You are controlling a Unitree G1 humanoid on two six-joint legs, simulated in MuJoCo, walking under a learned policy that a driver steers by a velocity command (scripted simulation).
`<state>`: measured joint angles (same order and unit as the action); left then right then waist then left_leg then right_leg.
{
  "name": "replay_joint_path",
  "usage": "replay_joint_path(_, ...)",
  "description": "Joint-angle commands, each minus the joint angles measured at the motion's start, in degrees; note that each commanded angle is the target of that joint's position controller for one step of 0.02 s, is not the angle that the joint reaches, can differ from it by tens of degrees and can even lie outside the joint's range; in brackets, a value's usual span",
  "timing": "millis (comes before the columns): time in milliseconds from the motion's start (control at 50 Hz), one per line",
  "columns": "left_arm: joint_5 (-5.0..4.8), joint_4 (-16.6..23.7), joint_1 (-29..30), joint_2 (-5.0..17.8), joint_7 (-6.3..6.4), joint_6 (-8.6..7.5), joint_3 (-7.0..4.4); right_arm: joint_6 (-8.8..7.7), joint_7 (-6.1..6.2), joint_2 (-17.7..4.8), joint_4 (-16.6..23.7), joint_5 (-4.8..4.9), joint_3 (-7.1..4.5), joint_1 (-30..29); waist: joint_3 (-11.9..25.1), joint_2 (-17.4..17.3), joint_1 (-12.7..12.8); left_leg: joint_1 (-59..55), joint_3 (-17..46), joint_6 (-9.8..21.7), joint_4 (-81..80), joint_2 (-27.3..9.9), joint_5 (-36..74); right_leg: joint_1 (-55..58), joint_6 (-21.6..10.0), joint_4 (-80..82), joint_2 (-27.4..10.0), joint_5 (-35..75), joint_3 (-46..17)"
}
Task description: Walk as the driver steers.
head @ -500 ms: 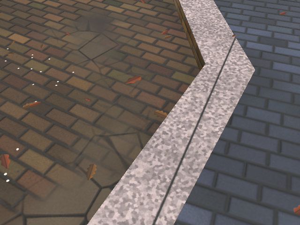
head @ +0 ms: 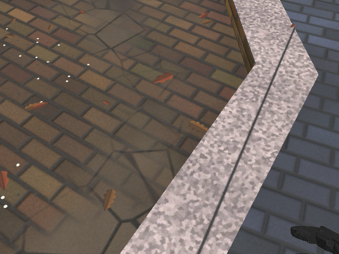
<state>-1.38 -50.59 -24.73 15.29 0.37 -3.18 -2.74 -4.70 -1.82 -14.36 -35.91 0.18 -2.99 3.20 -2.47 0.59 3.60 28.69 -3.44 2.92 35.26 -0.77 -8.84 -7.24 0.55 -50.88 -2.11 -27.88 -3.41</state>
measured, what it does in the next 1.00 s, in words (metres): walks ahead, turning right: right foot, then left foot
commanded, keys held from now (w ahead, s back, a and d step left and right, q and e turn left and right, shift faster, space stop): w+e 0.58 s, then e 0.28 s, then no key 0.14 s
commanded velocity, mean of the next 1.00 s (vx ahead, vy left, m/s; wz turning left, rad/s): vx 0.38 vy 0.00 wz -0.48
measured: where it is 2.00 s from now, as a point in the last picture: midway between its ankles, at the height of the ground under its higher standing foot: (219, 231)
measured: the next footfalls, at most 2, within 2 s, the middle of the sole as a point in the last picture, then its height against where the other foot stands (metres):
right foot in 0.50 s outside the picture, level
left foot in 0.94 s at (204, 198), level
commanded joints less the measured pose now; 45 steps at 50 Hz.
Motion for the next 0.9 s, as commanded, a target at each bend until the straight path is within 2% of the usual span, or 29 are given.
replay_joint_path(20,-1.81,7.3,4.8,7.7,-0.01,-2.27,-1.51,-0.21,0.85,-8.2,-1.7,-0.04,-2.73,17.0,11.1,-9.0,-9.1,-36.3,31.6,9.5,-19.9,-20.7,-18.6,-36.0,-2.2,-26.6,-1.8,3.3,-2.8)
replay_joint_path(40,-0.93,7.5,6.8,7.0,0.09,-2.04,-1.59,-0.48,0.62,-6.3,-2.0,-0.12,-2.1,13.4,6.8,-6.0,-7.0,-28.0,25.2,8.3,-21.8,-18.2,-14.3,-33.9,-2.4,-23.6,-3.9,7.6,-2.0)
replay_joint_path(60,-0.4,7.1,5.5,6.3,0.18,-1.3,-1.98,-1.08,0.44,-5.0,-2.1,-0.55,-1.77,10.7,4.8,-7.6,-4.6,-22.3,19.6,7.3,-24.1,-15.9,-11.0,-30.5,-2.4,-20.8,-5.6,11.2,-2.5)
replay_joint_path(80,-0.47,6.2,3.7,5.0,0.08,-0.43,-1.95,-1.64,0.34,-4.5,-2.5,-0.88,-1.9,9.0,3.9,-8.8,-3.2,-18.6,16.0,7.2,-26.1,-14.8,-8.9,-27.4,-2.2,-19.8,-6.4,13.0,-2.5)
replay_joint_path(100,-0.57,5.6,2.8,3.8,0.06,0.34,-1.83,-2.22,0.36,-4.2,-3.1,-0.91,-1.99,8.5,3.3,-8.2,-2.5,-16.7,13.2,7.4,-27.5,-14.4,-6.4,-26.3,-2.0,-19.4,-6.4,13.8,-2.2)
replay_joint_path(120,-0.57,5.3,3.4,3.5,0.28,1.03,-2.03,-2.58,0.39,-3.6,-3.7,-0.92,-1.98,8.4,2.0,-6.3,-2.4,-15.9,9.7,6.7,-28.3,-13.2,-3.7,-27.2,-2.2,-19.7,-6.1,15.1,-2.2)
replay_joint_path(140,-0.68,5.9,3.9,3.1,0.35,1.42,-2.06,-2.85,0.51,-5.2,-4.3,-1.24,-2.35,8.4,1.3,-6.8,-1.6,-15.3,8.1,7.3,-29.2,-14.1,-1.7,-28.7,-1.8,-18.5,-6.0,17.2,-2.8)
replay_joint_path(200,-0.39,7.4,8.9,3.4,0.11,1.42,-2.28,-2.83,1.25,-5.7,-5.9,-1.54,-2.65,10.0,-1.0,-3.7,-2.4,-18.0,3.0,7.4,-29.8,-13.6,2.9,-34.5,-1.0,-12.1,-5.5,25.1,-4.7)
replay_joint_path(260,0.04,8.4,13.5,2.8,-1.07,0.71,-1.86,-2.69,1.84,-7.1,-6.6,-1.37,-2.81,10.3,-2.1,-2.3,-3.6,-20.0,-2.4,6.5,-30.4,-12.7,6.7,-33.6,-1.3,-1.1,-4.9,32.8,-1.8)
replay_joint_path(320,0.1,10.4,19.7,1.6,-2.33,0.51,-1.01,-1.89,2.16,-8.7,-8.0,-0.78,-3.24,13.6,-4.2,-1.0,-6.6,-25.3,-5.1,6.3,-30.2,-14.2,9.3,-35.0,-2.2,6.3,-4.9,33.9,1.4)
replay_joint_path(380,0.0,13.3,25.0,1.5,-3.41,0.53,-0.66,-0.31,2.18,-9.3,-9.4,-0.08,-3.48,16.0,-5.8,-0.7,-8.3,-33.2,-6.8,6.2,-27.6,-16.0,14.3,-38.2,-3.7,11.4,-4.3,29.2,3.8)
replay_joint_path(420,-0.06,14.9,25.6,2.0,-4.07,0.58,-0.82,0.66,2.26,-10.4,-9.5,0.45,-3.73,15.7,-4.6,-2.2,-7.5,-36.1,-8.9,5.4,-23.3,-16.0,26.9,-35.2,-5.1,13.9,-2.3,24.2,7.0)
replay_joint_path(460,-0.21,15.4,22.0,4.5,-4.2,1.07,-2.08,1.63,2.64,-12.4,-9.3,1.06,-4.14,15.0,0.2,-5.3,-4.5,-37.8,-10.2,4.1,-14.2,-15.6,48.7,-26.6,-7.1,13.8,2.2,18.3,10.7)
replay_joint_path(480,-0.43,14.4,15.9,6.9,-4.01,1.34,-3.32,2.11,2.74,-13.3,-8.9,1.31,-4.27,14.0,3.8,-6.2,-1.0,-37.0,-10.5,3.3,-5.9,-14.9,54.5,-19.0,-8.6,14.5,4.5,16.4,11.3)
replay_joint_path(500,-0.54,12.3,6.5,10.1,-3.2,1.43,-5.18,2.35,2.81,-13.4,-8.4,1.73,-4.08,12.4,8.4,-5.3,4.4,-31.6,-11.6,1.4,6.5,-12.7,51.5,-5.0,-11.0,19.6,6.8,20.0,10.8)
replay_joint_path(520,-0.23,10.8,-1.2,15.4,-1.82,2.21,-6.89,1.76,2.89,-10.4,-7.4,0.46,-2.9,13.3,14.2,2.1,6.6,-16.4,-11.4,-1.4,24.9,-9.9,27.4,13.1,-14.7,20.2,-1.5,19.6,-3.1)
replay_joint_path(540,-0.45,12.3,2.2,19.4,-1.88,1.5,-7.13,0.06,2.45,-2.8,-3.7,-0.59,-0.49,16.5,19.6,15.0,-0.7,8.1,-3.2,-5.4,45.8,4.2,-22.8,28.5,-26.7,28.8,-15.6,8.9,-39.2)
replay_joint_path(560,-0.05,13.2,1.2,13.7,-2.47,0.79,-5.44,-2.2,1.7,-7.4,-2.7,1.25,-1.12,10.4,22.8,6.5,3.5,14.5,9.1,-4.1,49.0,2.7,-23.1,30.4,-25.6,34.8,-16.6,6.6,-43.0)
replay_joint_path(580,0.19,12.5,2.4,10.6,-2.54,0.21,-4.61,-3.11,1.26,-8.5,-1.4,2.87,-1.29,6.7,15.3,4.3,3.2,17.5,8.8,-2.8,46.5,0.0,-18.9,25.0,-22.7,34.5,-14.9,10.1,-33.9)
replay_joint_path(600,0.03,13.1,6.9,9.6,-2.62,-0.24,-4.16,-3.61,1.69,-8.0,-1.4,1.83,-1.14,6.1,9.0,-1.1,0.0,15.5,8.4,-2.4,40.8,-2.5,-15.1,15.5,-20.4,33.9,-12.3,22.5,-26.3)
replay_joint_path(620,0.23,14.0,11.0,7.7,-2.36,-0.33,-3.6,-3.3,2.22,-8.7,-2.0,-0.27,-1.69,5.4,6.3,-3.0,-1.9,11.7,7.8,-2.8,36.3,-4.3,-12.8,8.5,-18.4,33.8,-10.0,33.5,-20.0)
replay_joint_path(640,1.13,15.3,12.7,7.9,-1.8,-0.43,-3.52,-2.68,2.21,-9.1,-1.7,-0.59,-1.98,6.9,6.1,0.0,-3.7,7.4,8.1,-3.8,35.3,-4.6,-12.3,3.3,-19.3,33.7,-9.7,43.5,-18.0)
replay_joint_path(660,1.21,15.6,13.8,7.8,-1.43,-0.47,-3.51,-1.98,2.26,-9.1,-1.7,-0.81,-2.1,8.2,6.1,-0.3,-4.7,5.4,8.0,-4.8,32.7,-4.8,-12.5,0.5,-19.2,33.9,-8.8,49.1,-15.9)
replay_joint_path(680,1.03,15.5,14.0,8.2,-1.04,-0.43,-3.58,-1.36,2.25,-8.1,-1.8,-1.09,-1.9,8.7,6.0,-0.5,-5.3,4.1,7.1,-5.8,28.9,-4.4,-12.1,-2.0,-18.7,33.8,-7.9,52.8,-13.4)
replay_joint_path(720,0.81,15.1,13.5,10.0,-0.08,0.04,-4.12,-0.38,2.64,-5.8,-1.2,-1.29,-1.11,6.5,5.6,0.2,-4.9,2.7,5.1,-7.3,20.3,-2.2,-8.5,-5.8,-17.4,33.1,-5.1,57.4,-9.7)
replay_joint_path(740,0.73,15.1,13.4,10.5,0.48,0.65,-4.25,-0.18,2.66,-5.0,-0.8,-1.35,-0.68,5.2,6.3,1.2,-4.7,0.7,4.5,-7.7,15.8,-0.8,-4.9,-7.5,-16.3,32.1,-3.5,56.7,-8.1)
replay_joint_path(780,0.27,15.1,13.1,10.5,1.19,2.04,-4.28,0.12,2.61,-4.8,-0.7,-1.13,-0.38,2.9,8.4,4.3,-3.4,-3.1,3.8,-7.9,8.5,1.8,4.1,-8.5,-13.9,30.0,-1.3,53.5,-6.8)
replay_joint_path(840,0.21,14.8,11.4,9.5,1.79,3.54,-3.89,0.57,2.21,-5.7,0.5,-0.47,-0.55,-0.9,8.9,5.3,-1.7,-4.7,5.4,-7.8,1.7,3.7,7.5,-7.3,-11.8,26.7,-1.8,44.7,-11.4)
replay_joint_path(900,0.52,15.8,13.6,8.1,2.16,3.95,-3.27,-0.06,1.72,-7.7,0.6,-0.42,-1.51,0.5,8.4,6.3,-3.5,-6.6,7.4,-6.0,-4.8,2.8,7.0,-4.2,-10.4,21.6,-3.4,37.5,-17.3)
